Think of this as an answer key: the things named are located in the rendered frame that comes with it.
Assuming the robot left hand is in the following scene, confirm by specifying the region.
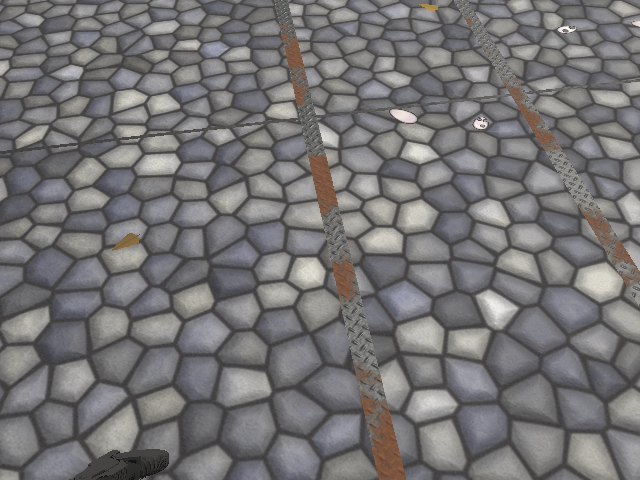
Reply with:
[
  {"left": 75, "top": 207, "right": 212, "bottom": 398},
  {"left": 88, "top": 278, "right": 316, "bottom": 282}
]
[{"left": 69, "top": 449, "right": 169, "bottom": 480}]

